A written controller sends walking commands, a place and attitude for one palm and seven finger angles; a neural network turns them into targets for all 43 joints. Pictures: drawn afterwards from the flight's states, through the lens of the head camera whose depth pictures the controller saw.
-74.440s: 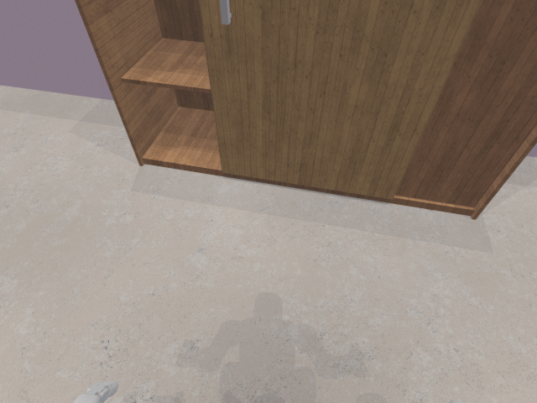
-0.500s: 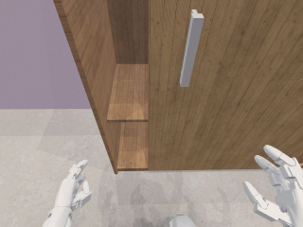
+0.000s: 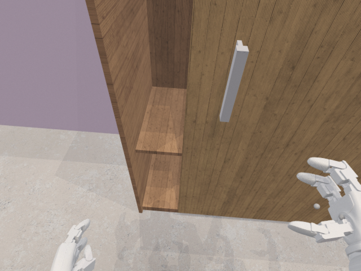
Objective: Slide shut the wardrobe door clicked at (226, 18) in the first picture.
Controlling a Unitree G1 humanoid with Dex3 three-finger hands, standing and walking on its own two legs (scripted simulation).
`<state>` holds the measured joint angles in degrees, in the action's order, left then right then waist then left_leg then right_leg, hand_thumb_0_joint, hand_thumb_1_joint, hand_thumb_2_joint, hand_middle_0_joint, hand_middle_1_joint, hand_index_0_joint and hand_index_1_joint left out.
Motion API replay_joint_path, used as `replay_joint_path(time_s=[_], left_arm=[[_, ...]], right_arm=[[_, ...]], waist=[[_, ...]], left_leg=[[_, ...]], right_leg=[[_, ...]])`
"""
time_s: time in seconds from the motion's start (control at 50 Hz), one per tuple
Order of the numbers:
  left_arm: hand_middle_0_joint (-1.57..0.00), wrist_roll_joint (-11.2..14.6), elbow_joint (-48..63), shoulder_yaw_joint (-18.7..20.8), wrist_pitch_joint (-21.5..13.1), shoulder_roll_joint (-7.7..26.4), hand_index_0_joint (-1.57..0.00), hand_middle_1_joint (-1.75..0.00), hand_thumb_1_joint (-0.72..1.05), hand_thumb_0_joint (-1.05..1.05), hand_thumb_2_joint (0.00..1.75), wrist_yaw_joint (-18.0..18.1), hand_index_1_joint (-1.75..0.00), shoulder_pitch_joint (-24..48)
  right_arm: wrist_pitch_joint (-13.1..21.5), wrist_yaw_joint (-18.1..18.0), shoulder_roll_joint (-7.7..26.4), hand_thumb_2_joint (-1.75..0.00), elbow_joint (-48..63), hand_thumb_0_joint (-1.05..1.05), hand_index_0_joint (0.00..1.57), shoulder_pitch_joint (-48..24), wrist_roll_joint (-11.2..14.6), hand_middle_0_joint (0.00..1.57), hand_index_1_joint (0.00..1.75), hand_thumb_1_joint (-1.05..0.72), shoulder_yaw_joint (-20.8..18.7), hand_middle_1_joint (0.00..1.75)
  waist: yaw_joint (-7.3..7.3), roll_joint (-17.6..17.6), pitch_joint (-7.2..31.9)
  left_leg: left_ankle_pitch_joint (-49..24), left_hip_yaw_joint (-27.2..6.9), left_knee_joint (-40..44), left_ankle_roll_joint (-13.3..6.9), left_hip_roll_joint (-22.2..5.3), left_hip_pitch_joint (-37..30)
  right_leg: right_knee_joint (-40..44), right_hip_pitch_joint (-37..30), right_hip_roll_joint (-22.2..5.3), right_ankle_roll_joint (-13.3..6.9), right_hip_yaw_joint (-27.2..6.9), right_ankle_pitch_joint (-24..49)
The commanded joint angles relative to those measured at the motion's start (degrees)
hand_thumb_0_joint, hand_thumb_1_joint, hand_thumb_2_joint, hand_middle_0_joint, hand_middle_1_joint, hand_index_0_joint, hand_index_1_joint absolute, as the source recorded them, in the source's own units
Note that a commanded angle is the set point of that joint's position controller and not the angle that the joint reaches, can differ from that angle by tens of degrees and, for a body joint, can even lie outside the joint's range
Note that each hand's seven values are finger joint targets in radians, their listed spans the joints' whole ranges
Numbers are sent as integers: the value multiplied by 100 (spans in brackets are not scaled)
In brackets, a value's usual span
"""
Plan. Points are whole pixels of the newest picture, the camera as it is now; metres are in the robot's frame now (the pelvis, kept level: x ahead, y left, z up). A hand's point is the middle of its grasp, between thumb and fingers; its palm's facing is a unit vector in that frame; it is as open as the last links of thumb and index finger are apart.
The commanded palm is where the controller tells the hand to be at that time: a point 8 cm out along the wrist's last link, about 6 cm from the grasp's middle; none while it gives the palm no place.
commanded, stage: raise the hand with hooked fingers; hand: right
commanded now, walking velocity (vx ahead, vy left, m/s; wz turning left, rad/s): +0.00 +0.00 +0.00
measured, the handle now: (231, 83) +0.51 -0.10 +0.17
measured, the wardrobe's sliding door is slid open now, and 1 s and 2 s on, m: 0.20 0.20 0.20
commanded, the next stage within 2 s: move the hooked fingers beside the handle in 1.00 s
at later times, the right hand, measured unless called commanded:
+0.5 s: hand out of the picture +0.28 -0.29 +0.20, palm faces +0.13 +0.99 -0.10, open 14.0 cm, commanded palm +0.25 -0.33 +0.20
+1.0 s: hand (353, 149) +0.29 -0.27 +0.20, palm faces +0.13 +0.99 -0.08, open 14.0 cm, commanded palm +0.25 -0.31 +0.20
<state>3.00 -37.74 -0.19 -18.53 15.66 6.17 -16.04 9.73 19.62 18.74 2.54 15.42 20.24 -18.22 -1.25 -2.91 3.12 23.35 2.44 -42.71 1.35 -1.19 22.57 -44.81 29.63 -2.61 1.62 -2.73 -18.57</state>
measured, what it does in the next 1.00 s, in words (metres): stands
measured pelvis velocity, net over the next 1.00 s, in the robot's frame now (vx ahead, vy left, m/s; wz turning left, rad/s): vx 0.01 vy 0.01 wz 0.00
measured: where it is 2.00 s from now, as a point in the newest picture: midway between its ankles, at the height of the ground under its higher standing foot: outside the picture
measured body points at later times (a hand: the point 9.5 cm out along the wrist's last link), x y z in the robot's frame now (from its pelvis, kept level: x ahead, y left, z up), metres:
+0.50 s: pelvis +0.01 +0.00 +0.02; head +0.00 +0.01 +0.47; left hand +0.20 +0.21 -0.05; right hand +0.26 -0.34 +0.20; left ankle -0.01 +0.14 -0.71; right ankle +0.05 -0.14 -0.71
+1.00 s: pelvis +0.01 +0.01 +0.02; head +0.00 +0.04 +0.47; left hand +0.19 +0.25 -0.06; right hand +0.28 -0.32 +0.20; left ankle -0.01 +0.14 -0.71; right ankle +0.05 -0.14 -0.71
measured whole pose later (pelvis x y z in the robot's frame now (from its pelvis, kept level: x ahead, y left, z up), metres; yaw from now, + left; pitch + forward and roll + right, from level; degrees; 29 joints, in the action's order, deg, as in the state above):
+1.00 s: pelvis +0.01 +0.01 +0.02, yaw +0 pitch -1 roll +1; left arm 3.9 -38.0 -3.3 -15.1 15.2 7.0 -13.6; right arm -4.9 22.5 26.2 -9.0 -4.9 20.0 -27.5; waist -2.1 -4.1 1.5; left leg 19.1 2.7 -30.9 0.6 -0.9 10.5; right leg -32.4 17.1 -2.9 2.3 -2.5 -14.2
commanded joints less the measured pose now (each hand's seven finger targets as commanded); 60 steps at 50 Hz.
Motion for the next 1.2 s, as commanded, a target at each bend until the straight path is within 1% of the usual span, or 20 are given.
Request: replay_joint_path(time_s=[0.0,0.1,0.16,0.24,0.36,0.48,0.56,0.6,0.64,0.72,0.74,0.78,0.82,0.88,0.94,0.98,1.08,1.12,1.16,1.18], left_arm=[[-20,20,995,116,-478,569,-20,-30,90,0,90,115,-30,696],[-20,8,916,43,-488,546,-20,-30,90,0,90,54,-30,719],[-20,51,881,-2,-415,593,-20,-30,90,0,90,65,-30,752],[-20,70,916,-59,-280,630,-20,-30,90,0,90,113,-30,835],[-20,38,908,-113,-239,568,-20,-30,90,0,90,131,-30,936],[-20,83,787,-118,-149,598,-20,-30,90,0,90,149,-30,951],[-20,164,833,-91,-14,650,-20,-30,90,0,90,98,-30,926],[-20,175,929,-55,29,678,-20,-30,90,0,90,82,-30,967],[-20,150,968,-51,52,665,-20,-30,90,0,90,58,-30,995],[-20,61,1014,-25,-42,585,-20,-30,90,0,90,50,-30,980],[-20,22,926,-32,-40,575,-20,-30,90,0,90,57,-30,935],[-20,29,880,-35,-72,543,-20,-30,90,0,90,75,-30,935],[-20,60,810,-30,-51,566,-20,-30,90,0,90,113,-30,952],[-20,110,815,-41,-24,615,-20,-30,90,0,90,156,-30,947],[-20,135,860,-49,21,626,-20,-30,90,0,90,169,-30,921],[-20,157,929,-39,21,654,-20,-30,90,0,90,159,-30,972],[-20,78,941,-24,-82,581,-20,-30,90,0,90,117,-30,978],[-20,65,859,-36,-94,563,-20,-30,90,0,90,121,-30,965],[-20,82,752,-50,-97,559,-20,-30,90,0,90,128,-30,959],[-20,90,753,-49,-101,560,-20,-30,90,0,90,143,-30,939]], right_arm=[[134,-65,1432,-34,1415,0,29,-1338,192,29,114,41,-984,114],[-16,-164,1384,-30,1279,0,30,-1732,176,30,120,50,-990,120],[-417,-3,1327,-30,740,0,30,-1898,131,30,120,50,-829,120],[-895,170,1668,-30,474,0,30,-2307,77,30,120,50,-980,120],[-790,144,2173,-30,1035,0,30,-3265,106,30,120,50,-1405,120],[-998,314,2400,-30,219,0,30,-3567,127,30,120,50,-1576,120],[-1456,553,1882,-30,-629,0,30,-3019,155,30,120,50,-1110,120],[-1542,606,1974,-30,-502,0,30,-3033,165,30,120,50,-1146,120],[-1423,513,2168,-30,-81,0,30,-3167,139,30,120,50,-1287,120],[-851,212,2578,-30,993,0,30,-3385,128,30,120,50,-1820,120],[-749,112,2731,-30,1011,0,30,-3324,105,30,120,50,-1976,120],[-647,49,2521,-30,827,0,30,-3289,120,30,120,50,-1922,120],[-739,86,2325,-30,454,0,30,-3341,112,30,120,50,-1728,120],[-1059,214,2167,-30,-50,0,30,-3393,60,30,120,50,-1388,120],[-1343,377,2027,-30,-348,0,30,-3248,59,30,120,50,-1164,120],[-1365,439,2093,-30,-162,0,30,-3319,91,30,120,50,-1176,120],[-875,328,2440,-30,552,0,30,-3342,179,30,120,50,-1698,120],[-779,284,2367,-30,395,0,30,-3619,191,30,120,50,-1654,120],[-762,248,2116,-30,131,0,30,-3868,148,30,120,50,-1358,120],[-819,234,2031,-30,-28,0,30,-3857,134,30,120,50,-1259,120]], waist=[[-99,-240,878],[-73,-397,832],[-53,-395,483],[-105,-241,434],[-69,-434,1091],[-78,-406,823],[-71,22,401],[-77,149,532],[-110,81,659],[-143,-323,1443],[-164,-308,1343],[-117,-342,1107],[-82,-516,759],[-58,-327,317],[-55,-78,253],[-46,24,471],[-109,26,1289],[-74,-51,1151],[9,-249,689],[7,-113,583]], left_leg=[[-565,223,1002,-153,232,58],[-1009,310,1057,-170,282,-111],[-1044,292,1209,-160,271,-155],[-1053,262,1381,-158,268,-293],[-1422,273,1446,-172,271,-597],[-1687,243,1613,-169,240,-696],[-1733,237,1717,-134,211,-557],[-1716,210,1699,-117,194,-550],[-1671,190,1704,-131,199,-639],[-2020,207,1560,-149,216,-967],[-1954,180,1611,-140,227,-996],[-1937,195,1620,-136,225,-921],[-1792,179,1678,-129,205,-779],[-1479,152,1811,-120,196,-604],[-1448,116,1873,-108,186,-586],[-1470,105,1838,-90,188,-585],[-2078,121,1651,-90,208,-951],[-2128,133,1630,-81,212,-864],[-1879,119,1715,-90,217,-645],[-1764,132,1729,-86,210,-574]], right_leg=[[1044,-1214,257,-305,88,380],[1193,-1511,235,-255,56,698],[1322,-1440,230,-242,56,599],[1441,-1510,245,-267,46,604],[1479,-2119,259,-271,31,1073],[1596,-2121,269,-269,71,1200],[1623,-1835,298,-288,140,1117],[1591,-1854,308,-306,155,1113],[1560,-1940,303,-314,175,1174],[1519,-2405,292,-315,210,1602],[1496,-2330,279,-312,252,1548],[1555,-2272,272,-305,252,1459],[1614,-2166,265,-282,264,1272],[1715,-1964,272,-288,224,949],[1677,-1885,293,-306,229,903],[1639,-1939,308,-321,221,930],[1490,-2325,322,-337,259,1472],[1485,-2303,316,-317,267,1451],[1531,-2163,314,-304,255,1219],[1566,-2107,306,-310,222,1121]])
